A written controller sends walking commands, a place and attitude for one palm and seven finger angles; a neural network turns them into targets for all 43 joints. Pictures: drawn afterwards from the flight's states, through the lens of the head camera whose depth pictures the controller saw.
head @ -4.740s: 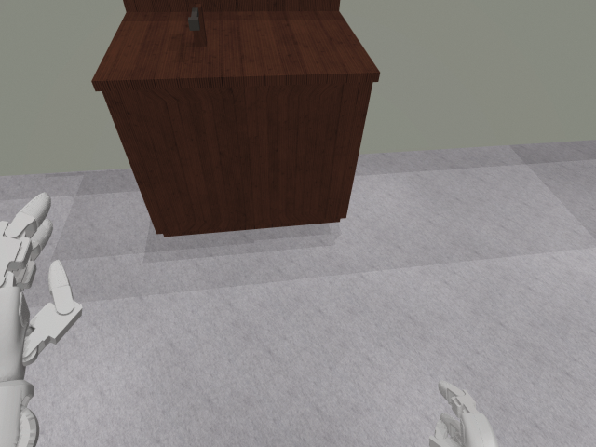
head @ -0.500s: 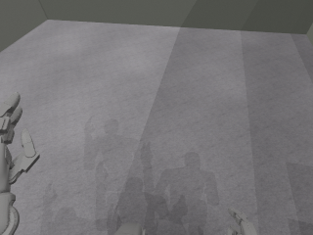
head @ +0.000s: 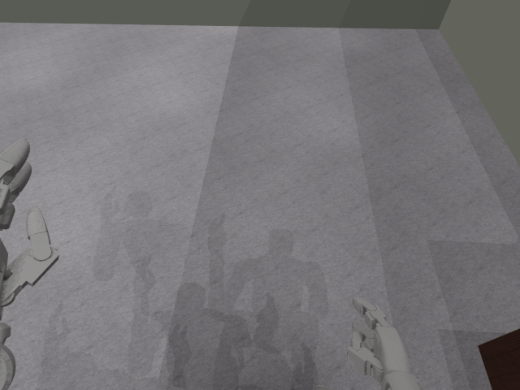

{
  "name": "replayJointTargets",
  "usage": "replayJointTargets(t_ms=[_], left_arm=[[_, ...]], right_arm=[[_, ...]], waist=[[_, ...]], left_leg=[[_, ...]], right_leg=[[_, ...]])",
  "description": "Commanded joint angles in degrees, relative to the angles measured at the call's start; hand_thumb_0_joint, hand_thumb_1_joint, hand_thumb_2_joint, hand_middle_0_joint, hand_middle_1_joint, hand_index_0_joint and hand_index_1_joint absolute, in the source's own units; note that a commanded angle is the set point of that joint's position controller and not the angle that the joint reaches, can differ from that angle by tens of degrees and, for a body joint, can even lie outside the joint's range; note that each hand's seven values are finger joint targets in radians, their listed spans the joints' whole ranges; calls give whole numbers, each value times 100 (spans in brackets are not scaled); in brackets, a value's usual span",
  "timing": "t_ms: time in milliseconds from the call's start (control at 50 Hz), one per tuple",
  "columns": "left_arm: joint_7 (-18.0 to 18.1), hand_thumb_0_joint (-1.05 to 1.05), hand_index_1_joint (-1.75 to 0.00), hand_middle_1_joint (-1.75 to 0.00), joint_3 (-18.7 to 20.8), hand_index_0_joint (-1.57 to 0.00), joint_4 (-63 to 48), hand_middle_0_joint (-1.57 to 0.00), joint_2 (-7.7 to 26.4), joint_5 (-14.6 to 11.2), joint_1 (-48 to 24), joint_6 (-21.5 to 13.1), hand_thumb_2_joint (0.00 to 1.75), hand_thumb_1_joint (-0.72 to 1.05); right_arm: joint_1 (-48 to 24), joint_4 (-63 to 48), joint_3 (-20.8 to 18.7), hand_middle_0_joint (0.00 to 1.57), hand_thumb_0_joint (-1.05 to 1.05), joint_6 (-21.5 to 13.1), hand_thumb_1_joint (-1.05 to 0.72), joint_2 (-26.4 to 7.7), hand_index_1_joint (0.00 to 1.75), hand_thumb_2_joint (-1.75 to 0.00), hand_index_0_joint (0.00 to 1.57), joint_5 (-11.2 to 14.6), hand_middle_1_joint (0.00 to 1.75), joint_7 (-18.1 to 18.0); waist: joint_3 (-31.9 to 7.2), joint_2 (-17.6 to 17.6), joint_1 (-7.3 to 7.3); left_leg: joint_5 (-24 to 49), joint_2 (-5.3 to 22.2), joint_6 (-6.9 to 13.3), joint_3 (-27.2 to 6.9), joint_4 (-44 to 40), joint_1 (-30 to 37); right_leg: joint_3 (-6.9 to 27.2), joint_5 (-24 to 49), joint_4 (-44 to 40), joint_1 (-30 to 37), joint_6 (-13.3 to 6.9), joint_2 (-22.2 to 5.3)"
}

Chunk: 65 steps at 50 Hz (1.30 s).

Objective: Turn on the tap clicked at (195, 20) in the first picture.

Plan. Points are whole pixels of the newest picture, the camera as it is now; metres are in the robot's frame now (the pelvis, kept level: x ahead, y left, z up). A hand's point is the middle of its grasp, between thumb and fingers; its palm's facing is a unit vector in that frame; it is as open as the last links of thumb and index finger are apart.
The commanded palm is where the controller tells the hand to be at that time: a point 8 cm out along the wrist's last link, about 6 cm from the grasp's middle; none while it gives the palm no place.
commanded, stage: turn to face it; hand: left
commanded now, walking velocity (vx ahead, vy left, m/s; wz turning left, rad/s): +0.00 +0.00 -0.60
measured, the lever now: out of the picture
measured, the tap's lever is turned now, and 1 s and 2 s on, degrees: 0 0 0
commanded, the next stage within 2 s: none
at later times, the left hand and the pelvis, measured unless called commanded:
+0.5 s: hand (146, 248) +0.22 +0.14 +0.19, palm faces +0.19 -0.88 -0.44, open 7.4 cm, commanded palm +0.19 +0.19 +0.19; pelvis -0.04 -0.04 +0.01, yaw -15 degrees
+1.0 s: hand (287, 305) +0.19 +0.00 +0.18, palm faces -0.17 -0.84 -0.52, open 7.4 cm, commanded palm +0.16 +0.08 +0.19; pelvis -0.13 -0.06 +0.00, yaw -33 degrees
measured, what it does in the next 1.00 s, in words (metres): walks backwards, turning right: right foot, then left foot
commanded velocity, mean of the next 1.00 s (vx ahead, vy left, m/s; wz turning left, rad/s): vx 0.00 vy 0.00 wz -0.60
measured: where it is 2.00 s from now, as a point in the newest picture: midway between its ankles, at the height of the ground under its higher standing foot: outside the picture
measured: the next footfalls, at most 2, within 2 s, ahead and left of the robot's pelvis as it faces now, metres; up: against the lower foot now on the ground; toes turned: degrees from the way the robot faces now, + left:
right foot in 0.04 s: +0.08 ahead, -0.09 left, +0.00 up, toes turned -9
left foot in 0.58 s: +0.00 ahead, +0.12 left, +0.00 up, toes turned -13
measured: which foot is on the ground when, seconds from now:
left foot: down 0.00-0.04, up 0.06-0.56, down 0.58-0.82, up 0.84-1.00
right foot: up 0.00-0.02, down 0.04-0.58, up 0.60-0.78, down 0.80-1.00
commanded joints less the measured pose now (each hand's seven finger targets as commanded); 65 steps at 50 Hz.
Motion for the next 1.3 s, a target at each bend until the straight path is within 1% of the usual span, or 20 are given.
replayJointTargets(t_ms=[0,40,60,120,480,520,560,580,620,740,780,800,820,840,880,940,1160,1200,1260,1280], left_arm=[[104,0,-30,-30,810,-20,-1095,-20,1015,-29,-352,-261,90,90],[173,0,-30,-30,1034,-20,-810,-20,1189,-141,-166,-181,90,90],[206,0,-30,-30,1102,-20,-1164,-20,1262,-200,-177,-180,90,90],[275,0,-30,-30,1152,-20,-1184,-20,1080,-185,330,-282,90,90],[212,0,-30,-30,624,-20,-1029,-20,919,-104,-209,-225,90,90],[145,0,-30,-30,582,-20,-1096,-20,929,-99,-453,-302,90,90],[73,0,-30,-30,685,-20,-1285,-20,986,-51,-643,-370,90,90],[95,0,-30,-30,859,-20,-1316,-20,1172,28,-684,-352,90,90],[13,0,-30,-30,556,-20,-917,-20,725,37,-464,-278,90,90],[89,0,-30,-30,248,-20,-830,-20,707,95,-1050,-160,90,90],[111,0,-30,-30,474,-20,-873,-20,936,115,-1219,-192,90,90],[181,0,-30,-30,832,-20,-841,-20,1309,92,-1044,-244,90,90],[186,0,-30,-30,994,-20,-894,-20,1318,-91,-792,-201,90,90],[194,0,-30,-30,1204,-20,-1048,-20,1447,-147,-360,-193,90,90],[217,0,-30,-30,1204,-20,-1411,-20,1235,-221,222,-318,90,90],[251,0,-30,-30,1271,-20,-1468,-20,1185,-244,486,-403,90,90],[232,0,-30,-30,684,-20,-980,-20,901,-122,89,-232,90,90],[186,0,-30,-30,606,-20,-1054,-20,928,-98,-180,-258,90,90],[102,0,-30,-30,767,-20,-1293,-20,1060,-15,-476,-325,90,90],[115,0,-30,-30,894,-20,-1347,-20,1171,59,-482,-298,90,90]], right_arm=[[-31,-626,-536,20,0,-165,-90,-1093,30,-90,20,78,30,-80],[-215,-783,-505,20,0,-126,-90,-930,30,-90,20,117,30,-101],[-320,-690,-530,20,0,-89,-90,-958,30,-90,20,108,30,-95],[-406,-431,-345,20,0,185,-90,-785,30,-90,20,23,30,-93],[-199,-665,-525,20,0,618,-90,-1220,30,-90,20,42,30,-82],[-75,-691,-554,20,0,611,-90,-1268,30,-90,20,10,30,-94],[-313,-846,-610,20,0,535,-90,-1382,30,-90,20,-9,30,-132],[-322,-818,-563,20,0,464,-90,-1122,30,-90,20,29,30,-173],[-264,-769,-586,20,0,412,-90,-1110,30,-90,20,60,30,-118],[65,-603,-587,20,0,49,-90,-1318,30,-90,20,98,30,-72],[56,-604,-579,20,0,-7,-90,-1235,30,-90,20,127,30,-44],[-124,-707,-510,20,0,-12,-90,-1024,30,-90,20,123,30,-71],[-279,-761,-593,20,0,38,-90,-1107,30,-90,20,142,30,-83],[-438,-740,-567,20,0,150,-90,-1064,30,-90,20,108,30,-68],[-396,-587,-368,20,0,364,-90,-891,30,-90,20,43,30,7],[-471,-512,-441,20,0,457,-90,-936,30,-90,20,34,30,-7],[-236,-649,-547,20,0,686,-90,-1238,30,-90,20,79,30,-60],[-68,-655,-582,20,0,717,-90,-1276,30,-90,20,48,30,-72],[-331,-805,-632,20,0,574,-90,-1328,30,-90,20,26,30,-164],[-403,-812,-610,20,0,505,-90,-1108,30,-90,20,57,30,-191]], waist=[[-1284,429,-74],[-1550,-2004,-27],[-1586,-1582,-15],[-1688,-664,-116],[-1392,-718,4],[-1279,-334,-95],[-1011,1214,-24],[-996,1510,61],[-386,1248,5],[-495,1038,-96],[-820,93,-61],[-953,-1483,20],[-1352,-2025,84],[-1380,-1240,118],[-1646,-484,-9],[-1650,-544,-66],[-1373,-760,-21],[-1342,-562,-122],[-906,1430,-32],[-820,1490,44]], left_leg=[[1865,769,252,-306,780,238],[-2005,-709,-222,-728,3175,-1711],[-1884,-539,-208,-1425,3648,-1727],[-1030,-548,-297,-1579,4153,-2154],[-971,-994,99,-1197,-262,246],[-846,-608,345,-1311,-1243,1116],[-243,1081,989,-2623,-1874,1337],[-10,1591,1256,-2532,-1985,539],[385,1433,1240,-1705,-1781,-379],[2181,905,408,-579,-253,274],[1438,420,141,-399,1399,-220],[-1100,-381,-129,-420,2762,-1411],[-1975,-616,-193,-1280,3505,-1463],[-1813,-539,-201,-1701,3850,-1520],[-1095,-499,-233,-1740,3887,-1805],[-980,-549,-266,-1592,3042,-1490],[-1150,-999,79,-1213,65,142],[-975,-868,254,-1126,-816,933],[-650,1324,1193,-2663,-1955,821],[-426,1606,1332,-2413,-1990,-38]], right_leg=[[232,1680,-1187,1274,-155,-141],[3196,5652,-1526,2052,-1041,-1687],[3218,5248,-1613,1956,-1001,-1848],[2362,4484,-1340,2324,-1128,-1410],[3269,-30,-2611,337,-854,-806],[2971,-379,-2205,-368,-500,-334],[1753,-412,133,-1290,-131,581],[1199,-628,1839,-1101,-27,474],[1014,-605,2675,-951,50,102],[-24,137,-404,494,77,295],[583,1687,-1363,1480,-232,-177],[2484,4271,-1509,2105,-884,-1246],[3605,3916,-1913,1622,-1025,-1720],[3831,2699,-1992,1464,-1087,-1775],[3089,1977,-1744,1888,-1265,-1459],[2698,1817,-1935,1602,-1188,-1256],[3312,110,-2578,411,-918,-773],[3113,-418,-2502,-133,-575,-484],[1428,-411,1001,-1181,-50,585],[1132,-528,2441,-864,12,391]])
